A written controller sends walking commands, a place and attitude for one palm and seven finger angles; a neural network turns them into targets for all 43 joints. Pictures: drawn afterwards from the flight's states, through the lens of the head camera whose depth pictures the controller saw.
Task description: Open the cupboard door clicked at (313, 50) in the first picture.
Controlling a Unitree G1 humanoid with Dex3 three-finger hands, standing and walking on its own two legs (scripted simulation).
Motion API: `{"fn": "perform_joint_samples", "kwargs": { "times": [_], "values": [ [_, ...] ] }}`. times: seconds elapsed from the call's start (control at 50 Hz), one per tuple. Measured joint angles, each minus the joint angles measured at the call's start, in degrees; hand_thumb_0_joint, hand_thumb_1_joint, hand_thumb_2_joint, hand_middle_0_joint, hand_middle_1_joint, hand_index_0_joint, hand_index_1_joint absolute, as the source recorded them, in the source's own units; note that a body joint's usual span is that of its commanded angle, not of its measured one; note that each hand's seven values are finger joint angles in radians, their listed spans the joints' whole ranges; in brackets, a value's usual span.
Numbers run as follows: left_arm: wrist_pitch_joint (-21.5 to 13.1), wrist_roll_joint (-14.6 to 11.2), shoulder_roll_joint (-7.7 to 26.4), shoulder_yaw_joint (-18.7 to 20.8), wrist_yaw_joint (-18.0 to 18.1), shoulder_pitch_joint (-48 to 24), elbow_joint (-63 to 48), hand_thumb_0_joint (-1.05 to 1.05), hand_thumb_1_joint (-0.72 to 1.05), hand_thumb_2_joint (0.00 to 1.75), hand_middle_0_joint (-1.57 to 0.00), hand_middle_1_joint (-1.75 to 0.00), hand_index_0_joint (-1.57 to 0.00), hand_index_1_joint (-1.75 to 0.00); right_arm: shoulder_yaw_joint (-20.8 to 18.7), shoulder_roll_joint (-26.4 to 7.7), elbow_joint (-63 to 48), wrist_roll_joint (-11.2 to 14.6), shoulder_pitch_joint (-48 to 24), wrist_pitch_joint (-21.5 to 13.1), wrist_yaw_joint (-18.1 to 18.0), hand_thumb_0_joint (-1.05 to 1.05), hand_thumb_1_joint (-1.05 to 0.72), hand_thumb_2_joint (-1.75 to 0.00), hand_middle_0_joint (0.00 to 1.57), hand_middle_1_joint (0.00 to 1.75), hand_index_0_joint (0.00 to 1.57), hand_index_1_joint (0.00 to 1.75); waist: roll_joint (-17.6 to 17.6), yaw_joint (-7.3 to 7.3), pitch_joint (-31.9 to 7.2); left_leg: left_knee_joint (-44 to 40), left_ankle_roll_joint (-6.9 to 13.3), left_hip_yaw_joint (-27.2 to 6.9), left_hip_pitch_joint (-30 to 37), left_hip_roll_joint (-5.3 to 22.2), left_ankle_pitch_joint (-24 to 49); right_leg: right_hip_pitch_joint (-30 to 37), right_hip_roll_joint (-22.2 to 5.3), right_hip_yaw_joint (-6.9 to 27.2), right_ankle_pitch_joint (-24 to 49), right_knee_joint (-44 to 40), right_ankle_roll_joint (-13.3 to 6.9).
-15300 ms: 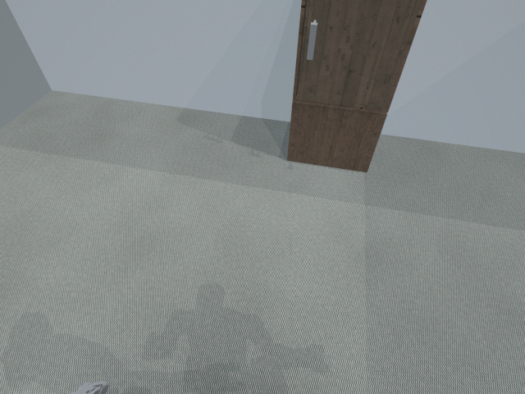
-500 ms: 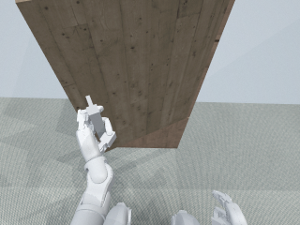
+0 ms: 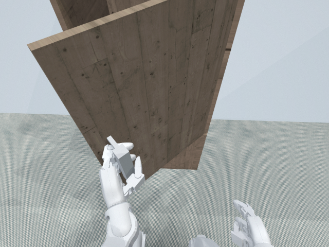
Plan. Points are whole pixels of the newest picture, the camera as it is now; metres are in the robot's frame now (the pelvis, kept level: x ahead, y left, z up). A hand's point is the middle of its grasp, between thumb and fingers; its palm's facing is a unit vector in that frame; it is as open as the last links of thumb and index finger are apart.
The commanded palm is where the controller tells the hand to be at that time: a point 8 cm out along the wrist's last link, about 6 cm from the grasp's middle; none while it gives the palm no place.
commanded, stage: open thumb and fingers to let go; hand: left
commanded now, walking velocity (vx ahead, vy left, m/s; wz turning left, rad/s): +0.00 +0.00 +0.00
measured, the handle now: (121, 159) +0.32 +0.13 +0.04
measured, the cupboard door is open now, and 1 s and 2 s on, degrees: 43 44 44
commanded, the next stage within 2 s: slide the hand sideways off the handle in 0.68 s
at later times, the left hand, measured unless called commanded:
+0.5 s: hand (134, 169) +0.29 +0.09 +0.04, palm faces +0.38 -0.93 +0.00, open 13.6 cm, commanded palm +0.24 +0.13 +0.04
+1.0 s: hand (130, 185) +0.25 +0.09 +0.04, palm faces -0.11 -0.99 +0.00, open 15.9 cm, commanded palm +0.24 +0.13 +0.04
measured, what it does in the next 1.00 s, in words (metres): stands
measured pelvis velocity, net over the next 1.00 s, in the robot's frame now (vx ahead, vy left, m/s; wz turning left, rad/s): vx -0.01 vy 0.04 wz -0.01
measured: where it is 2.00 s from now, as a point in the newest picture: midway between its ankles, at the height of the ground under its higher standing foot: outside the picture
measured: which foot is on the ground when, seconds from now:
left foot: down 0.00-1.00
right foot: down 0.00-1.00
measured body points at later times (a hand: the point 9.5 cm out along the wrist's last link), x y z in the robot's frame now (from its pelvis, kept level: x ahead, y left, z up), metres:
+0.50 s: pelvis +0.00 +0.00 +0.00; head +0.06 -0.01 +0.45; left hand +0.26 +0.14 +0.04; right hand +0.17 -0.22 -0.11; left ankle +0.04 +0.15 -0.65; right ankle +0.01 -0.08 -0.65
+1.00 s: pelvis -0.01 +0.04 -0.01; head +0.06 +0.03 +0.44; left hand +0.25 +0.15 +0.04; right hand +0.17 -0.19 -0.10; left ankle +0.04 +0.15 -0.65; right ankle +0.01 -0.08 -0.65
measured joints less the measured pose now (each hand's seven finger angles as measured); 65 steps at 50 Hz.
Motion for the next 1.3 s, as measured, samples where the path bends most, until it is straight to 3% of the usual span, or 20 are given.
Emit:
{"fn": "perform_joint_samples", "kwargs": {
  "times": [0.12,0.34,0.44,0.6,0.8,0.84,0.88,0.94,0.98,1.04,1.18,1.3],
  "values": [
    [0.22,-1.25,-0.03,1.74,-1.28,-0.7,0.06,0.01,0.44,0.69,-0.35,-1.3,-0.39,-1.31,-0.17,-0.14,-0.11,0.21,0.62,0.26,-0.11,0.01,-0.9,-0.9,0.2,0.3,0.2,0.3,0.01,0.16,0.08,-0.51,-0.14,-0.14,-0.03,-0.15,0.34,-0.22,-0.09,-0.13,-0.06,0.05,-0.32],
    [-1.19,-1.46,0.14,1.76,-2.11,0.19,-0.53,0.0,-0.18,0.43,-0.32,-1.23,-0.37,-1.24,-0.82,-0.93,0.11,0.27,1.86,0.7,-0.36,0.01,-0.9,-0.9,0.2,0.3,0.2,0.3,0.01,-0.02,0.2,-0.61,-0.12,0.19,-0.31,-0.24,0.2,-0.68,-0.16,0.27,-0.13,0.06,-0.16],
    [-1.44,-1.53,0.23,1.63,-2.07,-0.36,-0.26,0.0,-0.37,0.35,-0.31,-1.14,-0.36,-1.15,-0.88,-0.94,0.12,0.33,1.78,0.9,-0.47,0.01,-0.9,-0.9,0.2,0.3,0.2,0.3,-0.05,-0.03,0.35,-0.34,0.02,0.37,-0.41,-0.29,0.01,-0.73,-0.21,0.49,-0.11,0.07,0.15],
    [-1.03,-0.82,-0.03,0.69,-1.87,-0.59,-0.19,-0.01,-0.48,0.31,-0.33,-0.9,-0.36,-0.88,-0.49,-0.56,-0.69,0.26,1.48,0.95,-0.14,0.01,-0.9,-0.9,0.2,0.3,0.2,0.3,0.12,0.1,0.25,0.19,0.53,0.61,-0.63,-0.37,-0.32,-0.66,-0.28,0.78,0.12,-0.14,0.78],
    [0.42,0.15,0.33,-1.49,-1.32,-1.3,-0.41,-0.01,-0.5,0.3,-0.43,-0.7,-0.45,-0.7,0.24,-0.07,-1.13,0.38,0.42,0.73,0.29,0.01,-0.9,-0.9,0.2,0.3,0.2,0.3,0.35,0.56,0.2,1.35,1.41,0.66,-1.4,-0.66,-0.55,-0.91,-0.55,0.87,0.46,0.05,1.6],
    [-0.01,0.41,1.59,-1.37,-4.72,-0.72,-1.17,-0.01,-0.5,0.3,-0.42,-0.66,-0.42,-0.66,0.62,-0.19,-1.69,0.61,0.52,0.62,0.53,0.01,-0.9,-0.9,0.2,0.3,0.2,0.3,0.17,0.36,0.3,1.66,1.64,0.67,-1.8,-0.88,-0.51,-1.25,-0.78,0.89,0.46,0.37,1.77],
    [-1.33,-0.55,4.62,-1.21,-12.19,-0.15,-2.08,-0.01,-0.5,0.3,-0.39,-0.6,-0.35,-0.6,0.67,-0.54,-2.75,1.16,1.14,0.66,0.48,0.01,-0.9,-0.9,0.2,0.3,0.2,0.3,0.18,0.51,0.53,2.29,1.86,0.6,-2.34,-1.03,-0.59,-1.65,-0.94,0.83,0.38,0.89,1.89],
    [-2.43,-4.34,9.22,-1.74,-23.25,0.12,-3.64,-0.01,-0.5,0.3,-0.31,-0.5,-0.26,-0.5,0.65,-1.49,-4.18,2.64,1.93,0.61,0.04,0.01,-0.9,-0.9,0.2,0.3,0.2,0.3,0.83,0.59,1.49,3.36,2.21,0.42,-2.73,-1.17,-0.87,-1.68,-1.08,0.68,0.29,1.46,2.17],
    [-1.99,-7.25,10.04,-2.21,-27.24,0.23,-4.62,-0.01,-0.5,0.3,-0.27,-0.44,-0.22,-0.45,0.6,-2.06,-4.86,3.52,2.3,0.43,-0.27,0.01,-0.9,-0.9,0.2,0.3,0.2,0.3,1.28,0.49,2.0,3.82,2.5,0.55,-2.84,-1.19,-1.02,-1.7,-1.11,0.84,0.38,1.63,2.46],
    [-0.82,-8.26,8.78,-2.41,-28.16,1.14,-6.09,-0.01,-0.5,0.3,-0.21,-0.38,-0.21,-0.4,0.46,-2.44,-5.95,4.05,2.96,0.5,-0.33,0.01,-0.9,-0.9,0.2,0.3,0.2,0.3,1.39,0.28,2.12,4.03,2.95,1.23,-2.99,-1.23,-1.11,-2.07,-1.2,1.52,0.59,1.79,2.94],
    [0.84,-5.52,6.85,-3.48,-25.21,4.17,-9.38,-0.01,-0.5,0.3,-0.21,-0.39,-0.24,-0.36,0.79,-1.79,-8.24,3.71,4.04,1.61,0.52,0.01,-0.9,-0.9,0.2,0.3,0.2,0.3,0.5,-0.53,1.59,4.39,3.59,2.63,-3.17,-1.09,-1.56,-2.9,-1.16,2.97,0.58,2.32,3.59],
    [1.1,-4.86,7.55,-3.4,-25.44,7.59,-12.25,-0.01,-0.5,0.3,-0.21,-0.37,-0.24,-0.35,1.36,-0.82,-9.53,3.55,4.34,2.66,0.86,0.01,-0.9,-0.9,0.2,0.3,0.2,0.3,-0.05,-0.87,1.36,4.46,3.58,3.07,-2.73,-0.64,-2.17,-2.71,-0.72,3.45,0.32,2.25,3.62]
  ]
}}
